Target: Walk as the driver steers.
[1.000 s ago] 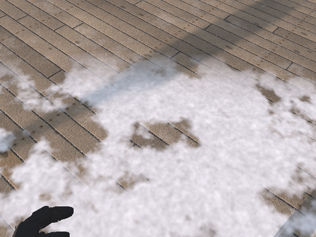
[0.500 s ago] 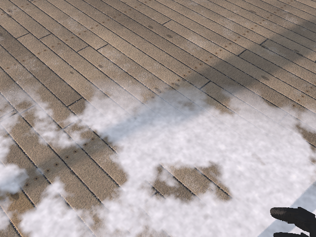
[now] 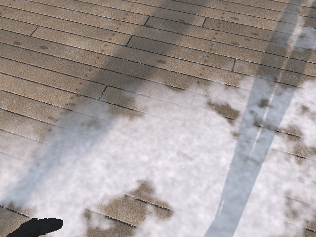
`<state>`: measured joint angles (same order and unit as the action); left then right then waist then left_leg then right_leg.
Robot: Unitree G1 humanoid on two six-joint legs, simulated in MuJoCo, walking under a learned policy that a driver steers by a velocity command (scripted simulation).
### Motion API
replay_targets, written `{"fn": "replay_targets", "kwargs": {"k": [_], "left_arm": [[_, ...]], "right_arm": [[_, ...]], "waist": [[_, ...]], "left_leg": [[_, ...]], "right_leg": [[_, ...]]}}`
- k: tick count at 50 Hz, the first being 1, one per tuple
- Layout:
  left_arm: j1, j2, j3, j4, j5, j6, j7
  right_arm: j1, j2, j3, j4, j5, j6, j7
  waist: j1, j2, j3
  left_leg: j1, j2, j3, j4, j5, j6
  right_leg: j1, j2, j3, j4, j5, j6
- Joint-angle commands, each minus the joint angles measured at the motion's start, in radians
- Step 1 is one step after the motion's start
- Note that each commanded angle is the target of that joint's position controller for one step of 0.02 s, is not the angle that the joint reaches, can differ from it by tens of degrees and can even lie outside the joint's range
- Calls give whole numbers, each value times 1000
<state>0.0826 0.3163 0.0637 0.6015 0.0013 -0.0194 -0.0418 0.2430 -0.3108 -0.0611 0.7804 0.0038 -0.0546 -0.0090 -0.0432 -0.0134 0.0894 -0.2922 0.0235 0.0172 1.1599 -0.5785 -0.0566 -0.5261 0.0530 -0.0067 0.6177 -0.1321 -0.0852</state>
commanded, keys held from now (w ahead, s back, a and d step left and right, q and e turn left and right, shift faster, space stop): e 0.74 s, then no key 0.26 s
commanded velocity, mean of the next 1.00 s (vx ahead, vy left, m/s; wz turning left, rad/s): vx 0.04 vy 0.00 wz -0.53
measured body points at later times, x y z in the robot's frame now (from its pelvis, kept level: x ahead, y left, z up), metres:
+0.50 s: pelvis +0.09 +0.05 +0.02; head +0.13 +0.06 +0.47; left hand +0.33 +0.28 -0.07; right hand +0.16 -0.27 -0.06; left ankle +0.15 +0.16 -0.72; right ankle +0.07 -0.07 -0.66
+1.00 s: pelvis +0.07 +0.01 +0.03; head +0.09 -0.03 +0.47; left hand +0.36 +0.15 -0.05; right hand +0.03 -0.31 -0.10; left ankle +0.14 +0.14 -0.65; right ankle +0.03 -0.08 -0.72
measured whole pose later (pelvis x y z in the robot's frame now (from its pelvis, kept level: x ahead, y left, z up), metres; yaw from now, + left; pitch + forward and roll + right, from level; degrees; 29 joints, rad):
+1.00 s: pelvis +0.07 +0.01 +0.03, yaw -31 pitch +1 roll +1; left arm 0.16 0.26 0.04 0.63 0.01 0.02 0.01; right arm 0.17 -0.33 -0.09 0.76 0.00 0.03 -0.03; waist -0.01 0.05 0.05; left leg -0.48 0.05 0.00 1.03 -0.39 -0.09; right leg -0.24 0.03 0.02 0.45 -0.23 -0.05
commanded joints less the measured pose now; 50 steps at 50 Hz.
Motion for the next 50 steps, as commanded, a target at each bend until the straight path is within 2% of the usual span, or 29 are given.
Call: {"fn": "replay_targets", "kwargs": {"k": [1,3,5,7,9,13,16,18,19,20,21,22,23,24,26,28,30,33,36,38,39,40,41,42,43,44,46,48,50], "left_arm": [[118,146,48,-54,-21,-6,15],[67,142,45,-66,2,4,25],[53,149,49,-63,11,4,32],[63,164,55,-55,5,10,45],[57,168,57,-56,-5,25,59],[54,161,57,-58,-6,47,70],[75,157,57,-55,-8,55,66],[65,149,55,-58,-17,61,65],[65,136,50,-57,-24,65,67],[107,91,37,-57,-20,65,66],[124,75,34,-86,-26,59,65],[133,167,60,-73,-6,46,63],[148,202,77,-49,-16,49,60],[166,186,79,-22,-20,61,64],[164,131,65,-17,-21,80,65],[114,96,52,-43,-28,82,61],[66,79,43,-67,-28,80,56],[48,67,34,-85,-22,79,43],[66,89,42,-85,-23,84,32],[113,82,47,-69,-21,86,25],[151,88,52,-53,-17,85,28],[181,133,65,-50,-16,83,38],[182,242,80,-77,-8,79,55],[203,208,67,-78,31,58,46],[172,175,55,-65,35,40,41],[116,147,46,-54,20,29,43],[47,112,27,-49,2,26,52],[32,76,11,-40,11,23,59],[25,66,8,-28,12,23,61]], "right_arm": [[-12,-135,-21,-93,-2,-7,-14],[6,-147,-27,-92,-11,18,-24],[24,-116,-20,-84,-18,28,-29],[-1,-96,-13,-89,-23,34,-34],[-34,-88,-10,-97,-21,42,-33],[-107,-83,-9,-120,-11,44,-23],[-126,-91,-13,-132,-5,27,-14],[-91,-93,-20,-126,-2,15,-6],[-61,-105,-27,-117,-5,11,-4],[-40,-166,-43,-121,-20,14,-8],[-71,-245,-61,-118,-49,30,-12],[-79,-188,-52,-136,-56,29,-12],[-113,-137,-37,-151,-46,29,-18],[-147,-110,-31,-157,-31,33,-21],[-156,-93,-24,-158,-12,40,-28],[-130,-103,-29,-151,-20,52,-32],[-102,-122,-38,-143,-23,61,-35],[-111,-162,-54,-141,-14,68,-26],[-110,-179,-63,-131,2,66,-14],[-126,-181,-64,-122,22,64,-12],[-107,-158,-57,-108,30,62,-11],[-55,-111,-44,-88,14,57,-5],[-50,-31,-10,-128,-51,50,7],[-148,-96,-31,-146,-26,50,-8],[-171,-132,-44,-141,1,57,-15],[-155,-126,-47,-126,5,63,-19],[-114,-120,-49,-95,-9,75,-28],[-77,-98,-44,-80,-3,75,-23],[-84,-70,-31,-78,0,74,-20]], "waist": [[76,12,-280],[22,-29,-224],[5,-45,-231],[11,-45,-246],[20,-57,-253],[45,-108,-206],[61,-140,-200],[37,-148,-201],[18,-137,-198],[36,-18,-228],[87,286,-165],[58,268,-174],[66,188,-168],[78,142,-150],[66,140,-127],[39,166,-122],[9,192,-142],[-1,213,-166],[3,222,-169],[40,205,-167],[58,174,-171],[54,36,-194],[18,-307,-213],[112,-232,-251],[100,-150,-204],[71,-128,-171],[41,-119,-153],[23,-124,-173],[30,-122,-166]], "left_leg": [[-408,33,-108,144,85,0],[-287,43,-114,53,139,-3],[-233,25,-98,-35,156,-15],[-227,8,-101,-123,195,-29],[-217,-3,-113,-194,260,-36],[-184,-29,-128,-344,311,-33],[-135,-49,-130,-464,272,-17],[-51,-54,-118,-631,320,8],[35,-29,-117,-757,414,29],[156,144,-244,-809,470,94],[177,324,-475,-855,647,248],[147,402,-546,-857,714,336],[134,356,-448,-833,720,313],[131,285,-346,-814,694,264],[143,234,-240,-807,716,240],[170,209,-171,-822,718,247],[224,229,-151,-819,724,263],[205,257,-108,-816,739,269],[201,282,-91,-794,733,262],[168,273,-65,-735,710,226],[115,248,-34,-678,658,181],[-17,189,44,-538,496,97],[-296,58,122,-241,-58,-12],[-330,23,-15,-78,-116,-25],[-327,42,-45,-13,-56,-19],[-330,50,-56,-25,21,-12],[-284,47,-57,-35,141,-26],[-215,37,-51,-71,211,-38],[-175,45,-51,-218,235,-40]], "right_leg": [[542,-293,437,-225,388,-225],[332,-252,389,-274,362,-205],[256,-232,353,-278,422,-204],[240,-216,345,-272,404,-196],[229,-194,356,-275,250,-172],[199,-158,413,-290,-48,-135],[246,-163,476,-251,-10,-127],[268,-148,506,-202,47,-103],[243,-116,494,-161,28,-70],[158,-52,416,-26,-185,-13],[-53,113,187,155,-444,51],[-85,59,162,401,-497,102],[-79,32,164,502,-434,122],[-81,19,147,548,-381,143],[-111,4,117,603,-308,173],[-109,-14,63,522,-267,187],[-90,-42,43,415,-266,195],[35,-69,1,252,-276,179],[119,-61,-38,113,-252,149],[226,-43,-60,-75,-138,103],[331,-24,-55,-192,-45,69],[495,-101,75,-253,164,27],[642,-384,418,-215,599,-103],[511,-460,465,-243,540,-257],[468,-395,378,-261,438,-234],[443,-333,313,-267,346,-178],[400,-279,244,-273,352,-136],[383,-253,203,-278,363,-136],[392,-236,187,-278,300,-127]]}}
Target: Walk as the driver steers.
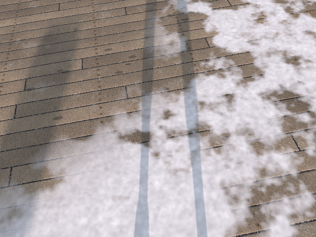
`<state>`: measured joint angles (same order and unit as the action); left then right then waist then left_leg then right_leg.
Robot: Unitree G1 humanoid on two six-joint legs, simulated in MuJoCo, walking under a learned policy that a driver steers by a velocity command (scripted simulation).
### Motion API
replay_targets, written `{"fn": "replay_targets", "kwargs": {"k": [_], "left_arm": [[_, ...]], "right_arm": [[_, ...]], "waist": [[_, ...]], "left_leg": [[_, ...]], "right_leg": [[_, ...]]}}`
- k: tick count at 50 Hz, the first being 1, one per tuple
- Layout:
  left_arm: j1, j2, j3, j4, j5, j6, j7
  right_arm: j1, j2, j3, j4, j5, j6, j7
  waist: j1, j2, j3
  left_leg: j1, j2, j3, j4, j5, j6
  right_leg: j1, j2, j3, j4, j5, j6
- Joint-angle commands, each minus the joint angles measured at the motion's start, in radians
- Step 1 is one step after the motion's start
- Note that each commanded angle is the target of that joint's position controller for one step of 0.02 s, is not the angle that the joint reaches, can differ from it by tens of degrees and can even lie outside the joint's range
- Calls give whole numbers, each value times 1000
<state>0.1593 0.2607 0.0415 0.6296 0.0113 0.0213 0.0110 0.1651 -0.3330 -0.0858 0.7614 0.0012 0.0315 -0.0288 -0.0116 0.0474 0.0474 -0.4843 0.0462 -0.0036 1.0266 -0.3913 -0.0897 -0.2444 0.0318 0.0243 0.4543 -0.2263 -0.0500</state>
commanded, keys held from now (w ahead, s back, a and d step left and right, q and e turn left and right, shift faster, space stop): no key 0.24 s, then w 0.76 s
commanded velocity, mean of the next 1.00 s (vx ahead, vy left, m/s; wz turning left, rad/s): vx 0.27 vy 0.00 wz -0.05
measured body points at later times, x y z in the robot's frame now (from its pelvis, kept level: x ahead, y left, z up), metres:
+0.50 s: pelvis +0.04 +0.00 -0.01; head +0.05 -0.01 +0.44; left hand +0.14 +0.27 -0.12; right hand +0.12 -0.27 -0.14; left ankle +0.00 +0.14 -0.74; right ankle +0.01 -0.09 -0.74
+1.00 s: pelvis +0.28 +0.06 -0.02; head +0.31 +0.06 +0.43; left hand +0.29 +0.33 -0.15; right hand +0.47 -0.20 -0.10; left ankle +0.37 +0.14 -0.74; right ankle +0.11 -0.09 -0.65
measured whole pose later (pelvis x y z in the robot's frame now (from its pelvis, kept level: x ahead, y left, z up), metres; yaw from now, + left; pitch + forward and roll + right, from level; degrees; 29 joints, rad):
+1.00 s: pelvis +0.28 +0.06 -0.02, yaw -1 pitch +1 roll +0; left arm 0.39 0.28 0.04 0.88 -0.03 -0.07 0.00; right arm 0.09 -0.27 -0.04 0.70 0.01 -0.08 0.03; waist 0.04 -0.01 0.05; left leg -0.43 -0.03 0.06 0.56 -0.16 0.06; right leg -0.25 -0.01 0.06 1.13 -0.43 -0.02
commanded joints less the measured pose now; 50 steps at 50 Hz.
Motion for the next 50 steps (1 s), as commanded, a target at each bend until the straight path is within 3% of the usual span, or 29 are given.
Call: {"fn": "replay_targets", "kwargs": {"k": [1,5,7,8,9,10,11,12,15,17,20,21,23,24,25,26,27,29,32,36,41,43,44,45,46,47,48,49,50], "left_arm": [[-48,126,31,-48,2,-17,9],[-34,142,32,-10,3,-11,-1],[-59,118,20,8,-7,-12,-5],[-41,101,13,26,-11,-16,-6],[-7,84,7,40,3,-26,-8],[40,99,14,50,14,-34,-16],[14,90,12,55,14,-33,-13],[-35,112,16,58,11,-28,-9],[-28,108,23,65,-3,-3,5],[-19,93,24,66,-14,-19,3],[-14,51,22,70,-31,-68,-13],[-6,53,24,75,-34,-79,-19],[98,60,33,125,-37,-91,-26],[179,107,48,159,-31,-95,-27],[278,176,69,189,-30,-99,-26],[325,220,78,184,-22,-107,-35],[310,176,62,181,-15,-118,-33],[284,142,49,174,-17,-125,-27],[270,92,26,180,-16,-102,-21],[278,144,31,185,-20,-90,1],[305,179,44,217,-36,-94,1],[290,198,51,219,-30,-87,1],[281,197,51,219,-26,-79,2],[278,182,44,210,-16,-75,6],[377,68,11,179,-3,-83,2],[407,40,-3,197,-22,-104,-5],[298,146,28,172,-54,-119,-12],[204,164,32,144,-64,-126,-13],[165,148,30,137,-51,-127,-8]], "right_arm": [[-22,-37,0,-62,0,-12,2],[-32,-49,5,-63,2,-15,6],[8,-35,10,-44,-1,-22,9],[25,-35,14,-36,-14,-28,12],[38,-74,11,-37,-26,-33,9],[28,-138,-3,-36,-19,-33,6],[2,-101,1,-24,-9,-36,14],[-14,-58,12,-31,-12,-41,20],[20,-62,14,-10,-7,-53,13],[65,-69,14,-8,2,-63,5],[113,-120,0,4,15,-75,-1],[99,-122,-1,-1,19,-74,0],[9,-97,8,-32,25,-70,8],[-43,-49,23,-61,23,-74,10],[-74,5,37,-92,19,-91,10],[-97,-35,29,-123,26,-111,6],[-70,-69,14,-115,38,-123,10],[-44,-44,19,-99,36,-137,27],[-94,-7,27,-111,22,-134,61],[-219,54,56,-160,18,-131,85],[-253,-18,37,-188,28,-128,85],[-169,-58,17,-171,22,-126,78],[-38,-88,-2,-133,20,-122,69],[127,-120,-20,-89,21,-114,55],[254,-222,-39,-68,-8,-109,47],[273,-176,-24,-52,0,-110,56],[185,-118,-5,-58,10,-112,57],[117,-89,3,-64,11,-113,56],[63,-69,9,-63,2,-118,59]], "waist": [[10,-185,-118],[35,-188,-87],[0,-164,-76],[-15,-130,-76],[1,-73,-100],[55,38,-101],[43,85,-101],[17,50,-73],[9,48,-37],[-3,54,36],[-1,145,60],[8,141,71],[75,109,55],[104,13,41],[122,-198,16],[150,-305,22],[118,-217,32],[87,-123,12],[76,-134,19],[101,-125,46],[71,-150,73],[10,-166,-3],[-62,-160,-88],[-136,-145,-187],[-112,93,-363],[-96,239,-482],[-93,144,-285],[-70,69,-157],[-32,-3,-81]], "left_leg": [[45,23,-28,-155,44,-6],[150,10,-13,-346,6,9],[248,-1,-2,-531,133,28],[332,9,-18,-645,288,44],[415,70,-89,-643,465,65],[417,107,-96,-585,511,100],[314,84,-92,-597,319,129],[271,62,-83,-618,241,121],[220,35,-79,-640,-150,136],[200,77,-156,-678,-330,179],[243,247,-399,-808,-412,285],[208,256,-408,-815,-376,293],[91,173,-273,-753,-241,236],[22,85,-149,-610,-119,179],[-121,-41,21,-315,5,108],[-289,-70,-9,-96,-119,95],[-389,-30,-65,60,-160,109],[-466,29,-75,117,-18,146],[-390,60,-21,-17,132,128],[-184,8,51,-331,335,80],[-66,-17,25,-482,401,127],[61,-55,50,-488,355,167],[233,-85,74,-490,343,195],[486,-42,32,-461,339,225],[868,232,-373,-484,186,353],[919,348,-789,-720,-53,429],[771,317,-708,-774,-166,376],[611,282,-557,-788,-111,344],[460,240,-441,-812,17,330]], "right_leg": [[108,-215,162,-114,360,-163],[71,-236,226,-115,241,-186],[34,-214,230,-97,187,-158],[2,-191,220,-92,151,-117],[-30,-148,196,-66,89,-64],[-46,-81,134,-51,16,-26],[24,-43,81,-52,-7,8],[46,-42,78,-30,-3,18],[-24,-7,48,24,-302,-14],[-134,-4,38,71,-393,-30],[-189,1,-50,216,-223,-20],[-148,-14,-42,190,-209,-31],[78,-13,-39,25,-154,-58],[165,-70,80,-43,-191,-81],[301,-205,353,-173,-305,-151],[380,-364,632,-267,-230,-259],[426,-390,629,-244,-137,-279],[470,-350,476,-235,-56,-228],[388,-268,264,-277,192,-165],[210,-200,107,-326,236,-143],[246,-273,91,-315,315,-114],[299,-271,59,-181,632,-85],[276,-240,26,-21,776,-63],[137,-202,7,193,717,-33],[-208,-73,-27,610,253,24],[-361,35,94,832,-322,39],[-474,-33,121,907,-285,26],[-483,-84,82,879,-197,11],[-447,-126,61,818,-122,11]]}}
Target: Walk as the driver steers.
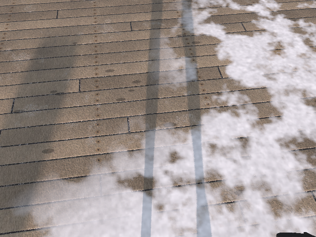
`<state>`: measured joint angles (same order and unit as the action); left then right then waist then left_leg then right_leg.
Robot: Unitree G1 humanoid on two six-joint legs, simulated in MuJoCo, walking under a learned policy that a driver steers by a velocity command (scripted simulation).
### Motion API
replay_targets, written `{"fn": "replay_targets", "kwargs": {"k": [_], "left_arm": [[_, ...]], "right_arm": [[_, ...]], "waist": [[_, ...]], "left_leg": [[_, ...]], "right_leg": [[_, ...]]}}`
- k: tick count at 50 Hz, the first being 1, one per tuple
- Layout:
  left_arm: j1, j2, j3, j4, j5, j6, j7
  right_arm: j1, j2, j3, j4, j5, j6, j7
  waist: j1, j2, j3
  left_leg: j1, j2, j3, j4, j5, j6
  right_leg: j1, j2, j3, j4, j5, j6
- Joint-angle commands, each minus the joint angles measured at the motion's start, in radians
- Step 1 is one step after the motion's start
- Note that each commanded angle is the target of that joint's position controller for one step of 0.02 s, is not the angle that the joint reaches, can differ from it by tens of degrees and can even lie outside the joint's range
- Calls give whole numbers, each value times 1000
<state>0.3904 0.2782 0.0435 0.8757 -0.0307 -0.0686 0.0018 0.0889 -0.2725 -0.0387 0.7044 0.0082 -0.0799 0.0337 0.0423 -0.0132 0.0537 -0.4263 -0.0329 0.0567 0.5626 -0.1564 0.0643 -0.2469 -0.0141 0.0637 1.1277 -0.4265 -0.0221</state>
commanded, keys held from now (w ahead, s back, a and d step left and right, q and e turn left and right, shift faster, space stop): w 0.24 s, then w+q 0.06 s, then q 0.06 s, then no key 0.64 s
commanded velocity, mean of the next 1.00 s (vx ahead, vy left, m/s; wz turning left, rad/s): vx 0.26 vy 0.00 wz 0.07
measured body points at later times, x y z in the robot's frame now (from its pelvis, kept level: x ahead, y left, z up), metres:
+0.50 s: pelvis +0.27 -0.03 +0.00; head +0.32 -0.04 +0.45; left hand +0.48 +0.21 -0.08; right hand +0.28 -0.31 -0.13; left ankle +0.10 +0.09 -0.67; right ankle +0.40 -0.14 -0.72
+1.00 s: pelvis +0.37 -0.01 +0.01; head +0.37 +0.00 +0.46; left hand +0.43 +0.26 -0.13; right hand +0.49 -0.25 -0.11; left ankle +0.36 +0.11 -0.72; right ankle +0.40 -0.14 -0.72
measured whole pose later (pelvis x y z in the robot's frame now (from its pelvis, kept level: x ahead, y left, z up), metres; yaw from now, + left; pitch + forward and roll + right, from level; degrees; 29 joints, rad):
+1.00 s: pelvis +0.37 -0.01 +0.01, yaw +5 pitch -1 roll -1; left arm 0.16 0.24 0.02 0.99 0.01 -0.01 0.02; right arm 0.20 -0.23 -0.02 0.88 -0.01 -0.01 -0.02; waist 0.01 0.00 0.02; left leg -0.23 0.02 -0.02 0.53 -0.28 -0.01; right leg -0.23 -0.02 -0.04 0.48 -0.23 0.01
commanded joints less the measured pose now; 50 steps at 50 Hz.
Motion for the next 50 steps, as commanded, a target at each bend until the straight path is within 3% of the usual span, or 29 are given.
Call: {"fn": "replay_targets", "kwargs": {"k": [1,2,4,6,8,12,15,17,19,20,21,22,23,24,25,26,27,29,31,33,36,37,38,39,40,41,43,46,50], "left_arm": [[-56,122,33,-103,7,-28,6],[-28,103,31,-90,12,-17,6],[-15,75,27,-82,17,3,10],[-88,78,28,-110,26,10,14],[-168,76,26,-134,33,3,12],[-315,45,9,-170,28,-19,-5],[-422,46,5,-211,22,-29,-21],[-461,53,6,-231,30,-41,-35],[-410,83,17,-221,37,-51,-42],[-348,105,26,-201,41,-54,-41],[-234,138,41,-166,49,-59,-35],[-110,197,53,-142,68,-61,-27],[-54,250,62,-127,72,-43,-21],[-5,170,48,-119,46,-27,-26],[-72,137,36,-128,36,-16,-25],[-163,106,24,-133,36,-12,-21],[-235,68,9,-132,38,-11,-20],[-321,58,6,-119,59,-11,-24],[-359,76,12,-105,66,-10,-25],[-346,96,17,-81,56,-3,-20],[-353,88,9,-56,39,15,-15],[-335,60,-2,-40,40,19,-14],[-307,40,-11,-26,48,24,-14],[-244,44,-7,-19,52,31,-10],[-257,54,-6,-9,54,38,-1],[-262,63,-3,-4,50,42,6],[-241,66,-1,20,49,47,17],[-233,67,0,50,45,43,18],[-243,69,2,83,36,47,18]], "right_arm": [[103,-106,-32,-8,-18,-16,0],[84,-97,-31,-5,-22,-21,2],[89,-97,-32,13,-13,-36,4],[115,-120,-38,35,-12,-42,-2],[152,-136,-41,53,-10,-38,-12],[227,-164,-44,85,3,-24,-27],[311,-169,-44,122,12,-7,-30],[330,-169,-45,135,9,14,-38],[322,-183,-50,138,6,30,-48],[301,-190,-53,132,5,34,-52],[279,-179,-47,122,5,36,-53],[279,-134,-29,94,-14,31,-54],[466,-11,9,112,-21,20,-43],[491,-90,-6,150,5,18,-40],[384,-162,-29,124,28,23,-43],[300,-149,-27,99,26,33,-52],[263,-135,-29,93,9,49,-59],[300,-84,-22,102,-2,87,-68],[322,-47,-10,112,-10,101,-74],[303,-58,-10,114,-13,107,-73],[262,-75,-17,116,-27,118,-66],[231,-85,-18,102,-38,120,-67],[198,-117,-21,78,-42,119,-71],[140,-189,-35,71,-28,118,-77],[120,-142,-28,77,-26,110,-73],[107,-101,-17,82,-33,100,-70],[96,-82,-10,93,-31,77,-63],[128,-91,-11,119,-18,59,-61],[124,-90,-10,141,-15,61,-61]], "waist": [[-48,73,-69],[-23,94,-70],[-4,90,-60],[-13,70,-20],[-36,50,-1],[-96,41,16],[-133,35,37],[-131,45,38],[-94,92,-16],[-60,113,-61],[1,102,-138],[41,38,-289],[-9,-220,-456],[38,-191,-574],[44,-126,-431],[15,-74,-312],[-16,-43,-221],[-89,-99,-161],[-107,-122,-162],[-98,-116,-196],[-103,-91,-157],[-99,-76,-117],[-81,-29,-69],[-8,106,-24],[-21,142,-9],[-21,145,7],[-18,140,-6],[-33,76,-62],[-40,42,-89]], "left_leg": [[309,277,-420,-370,-123,162],[250,253,-372,-399,-85,162],[194,241,-306,-437,-21,181],[187,238,-265,-468,18,191],[223,229,-229,-476,67,185],[260,197,-143,-474,116,144],[346,223,-177,-428,129,147],[409,230,-192,-342,279,133],[462,237,-211,-243,422,99],[470,223,-206,-173,527,79],[443,172,-174,-41,588,43],[296,112,-143,173,392,-3],[-84,-31,-97,562,-333,-83],[-139,-39,-226,698,-563,-93],[-193,5,-227,731,-517,-94],[-205,46,-183,683,-452,-103],[-173,80,-170,610,-402,-114],[27,109,-138,438,-333,-126],[150,96,-100,279,-288,-134],[221,91,-87,162,-145,-123],[338,72,-62,-5,12,-84],[352,90,-87,-57,23,-64],[330,149,-155,-138,31,-36],[196,173,-184,-165,-136,4],[81,148,-180,-209,-323,7],[47,133,-173,-230,-350,-13],[72,119,-156,-210,-207,-47],[169,109,-134,-145,12,-50],[218,101,-120,-118,150,-38]], "right_leg": [[-382,-115,31,86,133,-18],[-327,-130,34,62,163,-13],[-310,-138,21,17,187,2],[-379,-148,18,-74,264,22],[-435,-149,15,-195,380,37],[-387,-106,-34,-458,569,39],[-398,-78,-31,-562,559,39],[-384,-44,-32,-630,514,30],[-297,-15,-29,-670,476,8],[-204,5,-45,-686,477,-12],[-30,8,-66,-734,594,-44],[259,-123,31,-641,945,-99],[673,-420,359,-569,1221,-299],[687,-433,466,-608,1088,-329],[558,-376,344,-656,986,-285],[414,-324,263,-697,907,-247],[259,-291,206,-742,851,-234],[13,-230,110,-817,776,-208],[-79,-203,43,-839,795,-213],[-70,-206,35,-846,696,-210],[-146,-164,25,-854,215,-144],[-182,-135,25,-856,42,-96],[-199,-95,10,-825,-69,-42],[-146,-25,-50,-797,-41,2],[-36,-8,-80,-755,46,24],[1,-7,-83,-731,104,27],[30,-17,-77,-714,191,18],[42,-27,-71,-710,291,13],[67,-31,-73,-695,381,19]]}}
